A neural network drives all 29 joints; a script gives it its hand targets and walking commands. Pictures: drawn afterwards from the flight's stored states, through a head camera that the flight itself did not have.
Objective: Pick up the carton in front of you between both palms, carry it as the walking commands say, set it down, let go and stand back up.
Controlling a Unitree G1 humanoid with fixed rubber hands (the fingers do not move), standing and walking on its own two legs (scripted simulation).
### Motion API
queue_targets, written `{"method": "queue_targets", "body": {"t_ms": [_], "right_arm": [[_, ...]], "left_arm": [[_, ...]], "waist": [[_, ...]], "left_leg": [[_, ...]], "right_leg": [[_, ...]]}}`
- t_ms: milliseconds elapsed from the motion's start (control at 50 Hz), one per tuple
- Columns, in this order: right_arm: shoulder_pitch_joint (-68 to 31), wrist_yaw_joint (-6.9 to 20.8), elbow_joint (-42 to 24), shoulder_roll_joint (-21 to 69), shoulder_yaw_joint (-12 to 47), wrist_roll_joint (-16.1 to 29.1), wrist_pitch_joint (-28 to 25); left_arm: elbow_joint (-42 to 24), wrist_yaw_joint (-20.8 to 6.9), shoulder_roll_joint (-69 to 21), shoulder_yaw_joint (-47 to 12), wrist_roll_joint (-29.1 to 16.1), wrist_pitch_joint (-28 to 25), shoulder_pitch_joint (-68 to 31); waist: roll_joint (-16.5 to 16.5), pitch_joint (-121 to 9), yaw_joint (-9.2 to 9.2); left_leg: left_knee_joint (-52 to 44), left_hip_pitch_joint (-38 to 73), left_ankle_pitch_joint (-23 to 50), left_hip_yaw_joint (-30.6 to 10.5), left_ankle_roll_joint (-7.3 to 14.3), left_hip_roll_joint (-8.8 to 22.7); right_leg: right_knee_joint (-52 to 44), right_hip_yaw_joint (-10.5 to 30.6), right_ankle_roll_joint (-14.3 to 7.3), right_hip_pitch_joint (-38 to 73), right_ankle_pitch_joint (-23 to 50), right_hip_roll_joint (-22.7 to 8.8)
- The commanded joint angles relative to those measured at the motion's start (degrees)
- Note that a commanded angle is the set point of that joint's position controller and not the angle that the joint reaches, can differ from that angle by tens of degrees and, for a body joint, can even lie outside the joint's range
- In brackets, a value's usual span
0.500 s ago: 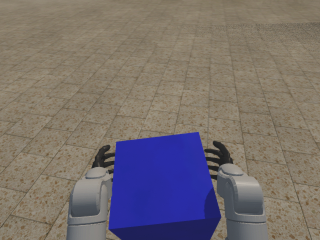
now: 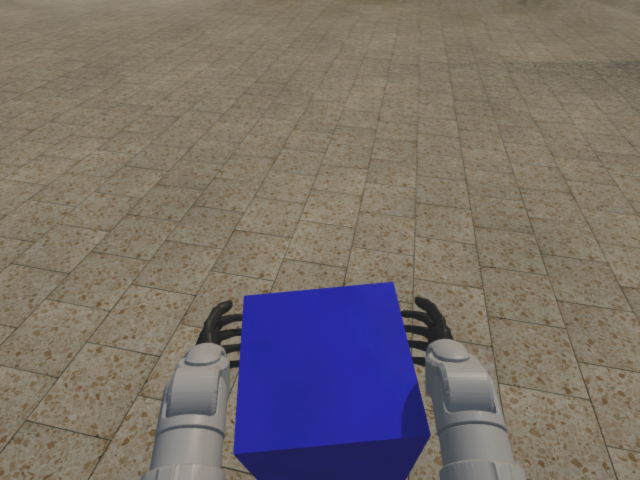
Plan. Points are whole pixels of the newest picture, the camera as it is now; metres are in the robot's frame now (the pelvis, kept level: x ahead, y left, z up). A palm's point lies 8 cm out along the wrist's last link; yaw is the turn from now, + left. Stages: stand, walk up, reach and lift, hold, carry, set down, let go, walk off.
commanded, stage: carry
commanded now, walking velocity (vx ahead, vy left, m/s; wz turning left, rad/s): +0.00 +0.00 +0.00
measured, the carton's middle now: (328, 392) +0.29 +0.00 -0.06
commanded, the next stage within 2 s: hold in 0.68 s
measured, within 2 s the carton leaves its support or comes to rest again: neither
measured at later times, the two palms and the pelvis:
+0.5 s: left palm (205, 357) +0.29 +0.16 +0.04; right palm (434, 355) +0.29 -0.14 +0.04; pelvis +0.00 +0.01 +0.00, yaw +0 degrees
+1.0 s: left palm (179, 380) +0.25 +0.18 +0.05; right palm (415, 345) +0.30 -0.11 +0.05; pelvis -0.01 -0.02 +0.01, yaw +8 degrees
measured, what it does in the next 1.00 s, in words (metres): stands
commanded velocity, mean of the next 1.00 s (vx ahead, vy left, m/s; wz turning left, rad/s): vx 0.00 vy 0.00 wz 0.00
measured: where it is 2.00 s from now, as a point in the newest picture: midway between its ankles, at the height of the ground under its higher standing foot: outside the picture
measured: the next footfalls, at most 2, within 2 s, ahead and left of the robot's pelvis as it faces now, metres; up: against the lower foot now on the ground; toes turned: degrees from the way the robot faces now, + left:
none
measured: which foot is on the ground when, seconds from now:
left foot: down 0.00-1.00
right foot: down 0.00-1.00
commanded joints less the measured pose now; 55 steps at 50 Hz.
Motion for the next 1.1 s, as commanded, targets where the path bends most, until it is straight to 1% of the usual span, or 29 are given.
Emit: {"method": "queue_targets", "body": {"t_ms": [0, 60, 140, 180, 200, 240, 260, 280, 440, 480, 540, 580, 660, 680, 700, 740, 780, 820, 840, 860, 880, 900, 920, 960, 980, 1000, 1020, 1060, 1080], "right_arm": [[-28.74, 14.18, -1.51, 51.23, 26.84, 14.68, -6.78], [-27.31, 14.1, -1.21, 51.22, 25.62, 13.25, -6.96], [-26.27, 14.03, -6.73, 52.51, 31.29, 17.32, -4.94], [-25.22, 13.67, -6.02, 52.67, 30.84, 15.74, -3.39], [-26.6, 13.63, -8.91, 52.32, 31.53, 16.29, -3.84], [-25.39, 13.69, -8.06, 50.56, 30.41, 15.72, -3.32], [-23.54, 13.44, -7.03, 50.18, 29.52, 14.95, -3.13], [-26.38, 13.45, -9.48, 51.03, 31.99, 17.12, -3.16], [-25.5, 13.62, -8.91, 51.62, 31.75, 16.9, -3.82], [-25.91, 13.49, -9.34, 51.09, 32.68, 17.35, -3.24], [-25.03, 13.61, -7.86, 50.9, 29.81, 15.84, -3.17], [-26.73, 13.32, -10.02, 50.96, 32.26, 16.99, -3.29], [-24.72, 13.09, -7.73, 49.8, 30.37, 16.3, -2.6], [-18.52, 13.29, -6.5, 50.05, 28.84, 14.84, -2.01], [-20.44, 13.15, -12.48, 49.99, 30.42, 17.1, -3.85], [-23.11, 14.37, -14.26, 50.54, 31.46, 17.25, -4.79], [-22.99, 13.8, -16.08, 51.21, 32.86, 16.8, -5.41], [-25.4, 13.96, -14.76, 49.61, 34.28, 17.38, -6.15], [-23.53, 13.47, -13.5, 48.54, 33.29, 16.64, -5.06], [-22.58, 13.03, -13.29, 48.0, 32.57, 14.92, -5.01], [-23.03, 12.64, -11.17, 48.55, 31.34, 13.91, -4.73], [-19.15, 12.48, -7.91, 48.71, 26.97, 11.44, -4.72], [-19.69, 12.08, -9.26, 50.57, 29.45, 12.9, -5.68], [-21.86, 12.7, -8.26, 51.76, 28.8, 13.28, -4.96], [-22.66, 13.17, -6.28, 49.22, 27.76, 12.23, -4.81], [-25.36, 13.36, -6.24, 51.63, 28.15, 13.5, -5.07], [-25.08, 13.47, -7.56, 51.78, 29.99, 15.91, -4.95], [-25.69, 13.8, -4.52, 52.65, 28.86, 13.18, -4.2], [-27.64, 14.01, -4.34, 50.96, 27.53, 13.06, -4.47]], "left_arm": [[-0.63, -14.52, -52.41, -28.17, -13.66, -5.39, -27.34], [-1.51, -14.58, -51.56, -29.67, -14.53, -5.71, -28.21], [-6.48, -14.38, -54.05, -34.34, -17.73, -4.24, -26.14], [-5.16, -13.84, -51.7, -31.09, -14.9, -2.82, -23.31], [-5.16, -13.63, -52.44, -31.65, -14.39, -1.93, -20.79], [-4.82, -13.66, -51.26, -31.53, -15.22, -2.01, -22.61], [-5.62, -13.43, -52.07, -32.72, -15.97, -2.07, -24.16], [-5.99, -13.55, -52.47, -31.64, -16.22, -2.43, -22.47], [-7.68, -13.5, -53.28, -34.76, -17.02, -2.41, -26.4], [-4.56, -13.63, -52.34, -31.67, -16.08, -1.94, -22.11], [-7.08, -13.57, -52.35, -32.31, -15.15, -2.17, -24.09], [-6.98, -14.03, -54.0, -34.25, -17.83, -2.51, -25.6], [-4.75, -13.33, -51.21, -31.55, -14.94, -1.62, -21.99], [-2.82, -13.41, -51.64, -27.6, -13.56, -3.15, -19.39], [-2.57, -13.17, -51.57, -29.31, -14.73, -4.43, -20.29], [-3.02, -12.31, -52.18, -26.93, -11.53, -5.44, -17.47], [-3.98, -12.36, -51.1, -28.74, -12.97, -6.37, -18.49], [-6.77, -12.43, -52.04, -32.4, -13.99, -6.61, -24.31], [-1.89, -12.89, -50.71, -29.78, -14.29, -6.18, -20.31], [-4.45, -14.28, -52.48, -30.76, -15.86, -6.26, -22.16], [-3.05, -15.09, -51.29, -31.0, -14.6, -5.83, -22.59], [-5.58, -15.48, -49.55, -32.53, -16.26, -5.78, -28.35], [-5.7, -16.04, -52.63, -35.91, -19.08, -6.31, -31.44], [-3.86, -15.72, -50.14, -31.21, -15.61, -5.81, -26.71], [0.9, -15.32, -50.88, -28.32, -13.41, -4.95, -26.49], [-0.76, -15.42, -50.09, -29.21, -13.48, -5.51, -25.74], [-0.95, -15.29, -50.47, -29.73, -13.96, -5.24, -26.14], [0.04, -15.6, -49.46, -25.43, -12.33, -5.59, -26.79], [3.79, -15.99, -49.86, -23.82, -11.55, -5.79, -28.76]], "waist": [[2.43, -12.15, 0.02], [1.35, -10.38, 0.13], [1.75, -13.18, 0.06], [-1.34, -13.13, -0.05], [2.42, -12.57, 0.1], [-1.45, -14.03, -0.28], [1.76, -11.36, 0.34], [-0.73, -12.46, -0.04], [2.77, -12.1, -0.24], [-2.27, -13.27, 0.1], [3.45, -13.41, 0.05], [-0.13, -13.13, -0.07], [0.64, -11.5, -0.27], [5.92, -3.92, 1.04], [7.1, -2.14, -0.87], [6.95, -7.99, 3.42], [2.11, -10.66, 1.61], [5.72, -11.06, 1.49], [0.15, -6.74, 2.15], [0.21, -8.93, -1.19], [-0.07, -6.62, -0.57], [-0.77, -6.58, -4.95], [2.49, -6.97, -5.37], [-0.09, -6.01, -0.75], [5.15, -2.28, -1.98], [1.01, -4.53, 0.8], [2.32, -5.63, -0.23], [-0.87, -3.69, 2.36], [-0.36, -2.81, 0.47]], "left_leg": [[-7.5, -4.69, 11.19, -4.31, 1.16, 6.74], [-9.91, -5.63, 7.44, -6.38, 2.24, 7.64], [-6.31, -3.97, 19.11, -4.76, 1.08, 7.61], [-6.44, -3.41, 16.94, -5.36, 1.15, 7.09], [-4.5, -3.77, 18.29, -4.39, 1.36, 7.2], [-6.2, -4.29, 16.89, -5.32, 0.94, 7.14], [-4.39, -5.95, 16.37, -3.39, 0.8, 6.47], [-4.38, -5.86, 15.67, -4.02, 0.84, 6.71], [-5.78, -4.47, 18.91, -4.52, 1.32, 6.73], [-4.02, -4.89, 17.5, -4.97, 1.17, 7.26], [-5.46, -3.29, 18.49, -4.11, 0.7, 5.9], [-6.43, -4.82, 16.12, -4.89, 1.04, 6.44], [-6.45, -4.57, 20.21, -6.27, 2.2, 7.46], [-13.86, -8.13, 26.93, -16.87, 0.58, -1.79], [-13.06, -10.98, 31.58, -16.61, 0.82, -1.38], [-10.97, -1.18, 40.7, -14.49, -1.22, -4.42], [-12.31, 4.17, 37.95, -15.29, -0.83, -3.68], [-12.63, 3.61, 34.24, -13.27, -1.93, -4.8], [-13.89, 2.0, 29.16, -14.16, -0.29, -3.44], [-13.29, -0.12, 27.26, -12.6, -1.31, -5.6], [-14.55, -0.23, 24.31, -13.19, -0.38, -4.48], [-14.18, 1.63, 25.97, -13.8, -1.07, -4.6], [-12.94, 1.98, 25.62, -14.35, -1.63, -4.31], [-14.69, -0.67, 20.5, -13.77, -0.98, -4.49], [-14.91, -3.2, 18.0, -12.68, -1.23, -5.77], [-16.05, -3.15, 20.13, -13.86, -1.24, -5.41], [-14.39, -2.7, 16.2, -12.69, -0.69, -5.78], [-14.94, -6.11, 12.01, -12.09, 0.0, -6.77], [-15.96, -7.23, 5.98, -12.6, 1.19, -5.85]], "right_leg": [[-1.69, 5.45, 0.29, 12.37, 3.35, -4.55], [-2.79, 5.43, 0.78, 11.1, 0.43, -3.57], [-1.29, 4.42, 0.81, 11.98, 6.16, -3.62], [-0.68, 5.14, -0.17, 12.43, 7.13, -4.24], [-1.49, 4.61, 0.43, 11.53, 9.08, -3.89], [0.42, 5.28, 0.11, 13.8, 7.62, -4.38], [-1.66, 4.05, 0.8, 12.37, 10.88, -3.94], [-1.24, 4.43, 0.39, 12.72, 10.77, -4.07], [-0.12, 4.89, 0.13, 10.97, 6.79, -4.15], [-0.75, 4.44, 0.24, 11.4, 10.11, -3.97], [1.25, 5.07, -0.02, 9.92, 8.48, -4.21], [1.11, 4.61, 0.23, 11.35, 6.62, -4.71], [-0.39, 5.28, 0.53, 10.6, 5.67, -4.52], [-0.8, 12.72, -1.86, 28.21, 11.78, 12.39], [-1.19, 15.24, -2.29, 30.35, 15.27, 11.35], [-3.69, 16.34, -1.62, 29.45, 18.59, 11.77], [-3.38, 15.09, -0.44, 25.93, 17.46, 12.8], [-5.35, 16.5, -0.63, 25.92, 15.45, 11.71], [-4.18, 14.82, -0.11, 24.95, 10.86, 12.97], [-5.83, 14.68, -0.36, 27.51, 10.3, 12.63], [-5.57, 15.07, -0.05, 25.13, 8.62, 13.17], [-6.6, 14.6, -1.25, 23.41, 9.0, 13.25], [-5.43, 14.83, -1.76, 25.07, 7.87, 13.2], [-5.42, 13.33, -0.72, 25.77, 4.69, 13.49], [-5.91, 14.88, -1.48, 27.8, 6.29, 12.11], [-6.97, 13.87, -1.1, 26.64, 4.7, 12.85], [-6.74, 15.07, -0.9, 30.45, 4.01, 11.58], [-7.03, 15.12, -0.33, 30.74, 3.22, 10.82], [-6.49, 14.0, -0.21, 30.64, -1.1, 11.28]]}}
